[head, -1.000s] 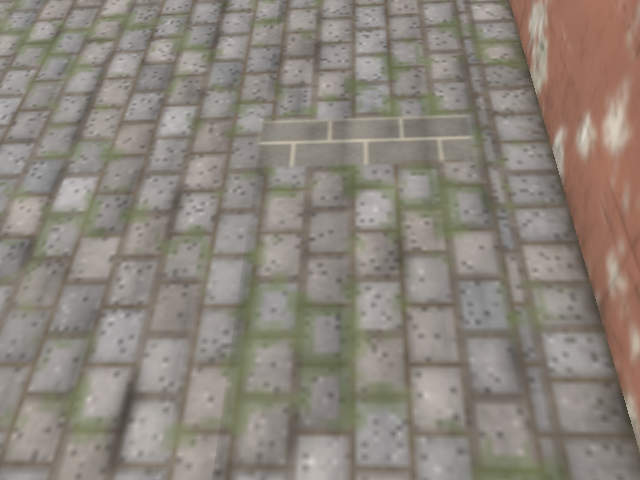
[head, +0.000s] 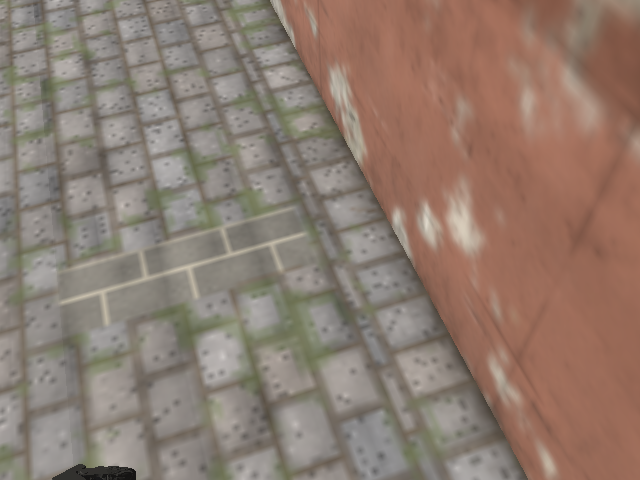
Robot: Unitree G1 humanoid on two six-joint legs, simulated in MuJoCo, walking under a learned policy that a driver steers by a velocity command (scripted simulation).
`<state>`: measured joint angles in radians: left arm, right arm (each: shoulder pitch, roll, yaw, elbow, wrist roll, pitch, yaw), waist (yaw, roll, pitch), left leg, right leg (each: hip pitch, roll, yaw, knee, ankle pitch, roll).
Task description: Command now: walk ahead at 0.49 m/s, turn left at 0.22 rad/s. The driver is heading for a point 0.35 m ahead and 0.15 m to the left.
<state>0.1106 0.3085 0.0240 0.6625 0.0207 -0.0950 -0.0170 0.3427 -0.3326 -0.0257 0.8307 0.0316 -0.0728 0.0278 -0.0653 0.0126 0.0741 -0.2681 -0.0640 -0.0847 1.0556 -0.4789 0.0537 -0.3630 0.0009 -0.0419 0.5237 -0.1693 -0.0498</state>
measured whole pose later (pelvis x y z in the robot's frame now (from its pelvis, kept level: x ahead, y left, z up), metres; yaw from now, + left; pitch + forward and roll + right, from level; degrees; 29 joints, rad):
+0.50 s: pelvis +0.25 +0.11 -0.01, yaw +13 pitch +2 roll -1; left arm 0.26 0.35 0.04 0.84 -0.02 -0.08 0.00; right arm 0.14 -0.30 -0.04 0.64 -0.01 -0.04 0.04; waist 0.01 -0.01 0.07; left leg -0.49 -0.05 0.01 0.61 -0.16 0.06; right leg -0.29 -0.08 0.02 1.19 -0.59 0.07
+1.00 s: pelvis +0.35 +0.14 +0.01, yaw +14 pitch +0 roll +0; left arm 0.18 0.27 0.04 0.89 0.01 0.00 0.03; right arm 0.14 -0.24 -0.01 0.85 -0.01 -0.01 0.00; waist 0.01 0.00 0.01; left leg -0.22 -0.08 0.00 0.45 -0.23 0.07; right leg -0.23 -0.05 0.04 0.47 -0.24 0.06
